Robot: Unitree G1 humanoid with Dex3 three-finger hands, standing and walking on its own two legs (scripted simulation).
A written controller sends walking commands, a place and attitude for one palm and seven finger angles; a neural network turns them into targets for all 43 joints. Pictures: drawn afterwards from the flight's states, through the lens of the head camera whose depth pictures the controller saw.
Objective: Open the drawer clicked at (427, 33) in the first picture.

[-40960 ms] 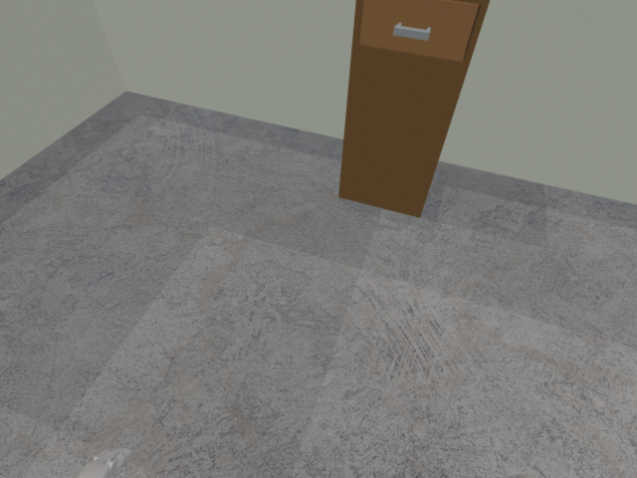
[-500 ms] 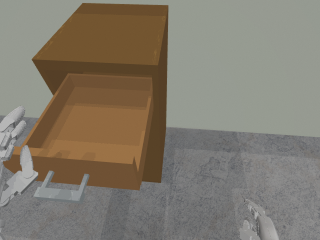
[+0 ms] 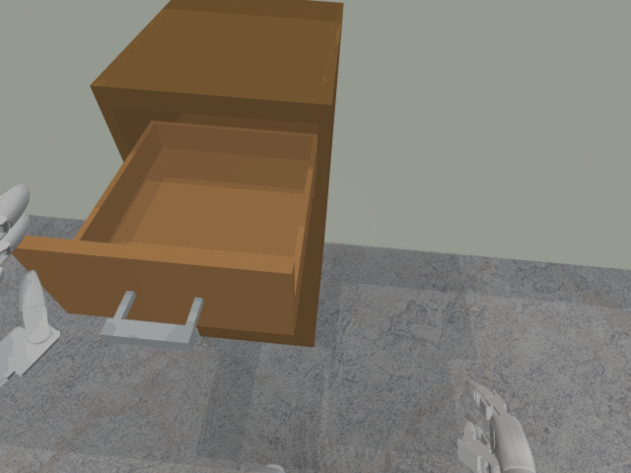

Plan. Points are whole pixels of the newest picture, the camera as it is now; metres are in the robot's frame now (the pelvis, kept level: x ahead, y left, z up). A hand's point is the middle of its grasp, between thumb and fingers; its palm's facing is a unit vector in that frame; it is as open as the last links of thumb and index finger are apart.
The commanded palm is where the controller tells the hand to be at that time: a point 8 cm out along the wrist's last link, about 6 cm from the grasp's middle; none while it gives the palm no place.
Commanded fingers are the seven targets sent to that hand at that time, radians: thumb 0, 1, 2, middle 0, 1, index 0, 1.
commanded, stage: step back with the hand held close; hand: left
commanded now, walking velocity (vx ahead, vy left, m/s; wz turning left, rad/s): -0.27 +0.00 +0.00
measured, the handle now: (156, 318) +0.29 +0.23 +0.03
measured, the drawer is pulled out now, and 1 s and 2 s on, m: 0.30 0.30 0.30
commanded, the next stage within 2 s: stop stepping back and stand still in 0.44 s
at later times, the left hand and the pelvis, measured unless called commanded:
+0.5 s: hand out of the picture +0.08 +0.20 +0.19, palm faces +0.23 -0.82 -0.52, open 7.4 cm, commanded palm +0.01 +0.26 +0.21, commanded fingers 0.00 0.90 0.90 -0.20 -0.30 -0.20 -0.30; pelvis -0.13 -0.01 +0.00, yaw -3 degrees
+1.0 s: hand out of the picture -0.06 +0.21 +0.21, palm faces +0.39 -0.79 -0.47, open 7.4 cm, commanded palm -0.12 +0.27 +0.21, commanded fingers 0.00 0.90 0.90 -0.20 -0.30 -0.20 -0.30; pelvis -0.24 -0.02 +0.01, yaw +1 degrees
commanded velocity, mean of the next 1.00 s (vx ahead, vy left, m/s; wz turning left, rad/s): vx -0.08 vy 0.02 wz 0.00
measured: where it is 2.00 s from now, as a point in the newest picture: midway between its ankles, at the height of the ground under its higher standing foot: outside the picture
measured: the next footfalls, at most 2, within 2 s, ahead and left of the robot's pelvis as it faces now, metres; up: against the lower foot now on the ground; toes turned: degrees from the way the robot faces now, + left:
right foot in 0.50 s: -0.19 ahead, -0.14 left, +0.00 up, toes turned +0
left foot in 0.80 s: -0.20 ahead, +0.10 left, +0.00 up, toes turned +5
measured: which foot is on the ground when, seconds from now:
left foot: down 0.00-0.54, up 0.56-0.78, down 0.80-1.00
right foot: down 0.00-0.12, up 0.14-0.48, down 0.50-1.00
